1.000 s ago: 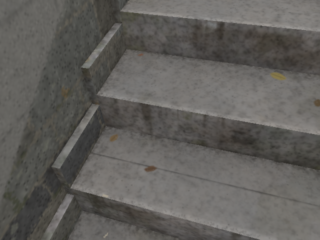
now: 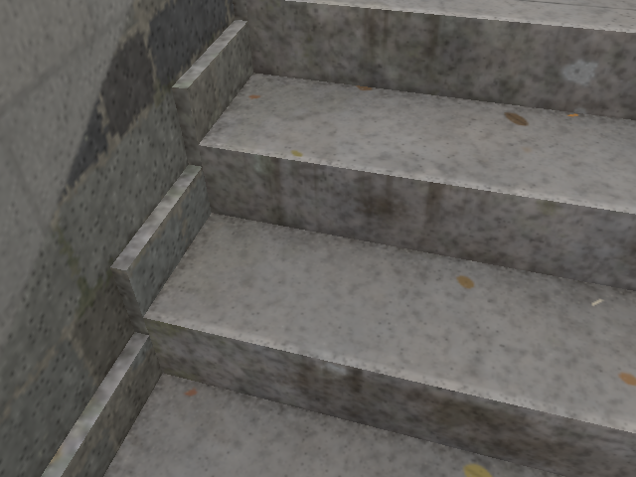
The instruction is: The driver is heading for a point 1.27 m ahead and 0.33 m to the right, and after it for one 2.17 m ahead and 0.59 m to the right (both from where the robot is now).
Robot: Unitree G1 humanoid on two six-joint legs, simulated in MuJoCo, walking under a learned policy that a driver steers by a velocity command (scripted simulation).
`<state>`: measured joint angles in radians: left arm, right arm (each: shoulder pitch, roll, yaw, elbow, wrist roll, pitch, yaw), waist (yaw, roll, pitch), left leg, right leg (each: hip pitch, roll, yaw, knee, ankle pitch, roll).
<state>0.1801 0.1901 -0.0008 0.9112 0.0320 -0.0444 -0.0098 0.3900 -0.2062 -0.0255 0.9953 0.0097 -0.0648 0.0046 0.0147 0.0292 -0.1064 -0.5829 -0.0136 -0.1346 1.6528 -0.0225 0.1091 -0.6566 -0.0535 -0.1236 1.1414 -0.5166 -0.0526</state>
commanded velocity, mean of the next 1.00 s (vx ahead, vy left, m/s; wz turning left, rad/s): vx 0.50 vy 0.00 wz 0.00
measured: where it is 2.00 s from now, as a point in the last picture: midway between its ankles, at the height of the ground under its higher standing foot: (427, 132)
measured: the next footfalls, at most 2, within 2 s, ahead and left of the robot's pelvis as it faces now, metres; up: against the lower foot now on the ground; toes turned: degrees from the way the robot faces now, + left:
left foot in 0.44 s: +0.45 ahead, +0.10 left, +0.17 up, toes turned +6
right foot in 1.06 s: +0.68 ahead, -0.18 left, +0.34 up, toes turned -7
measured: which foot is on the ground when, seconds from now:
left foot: up 0.00-0.42, down 0.44-1.00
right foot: down 0.00-0.48, up 0.50-1.00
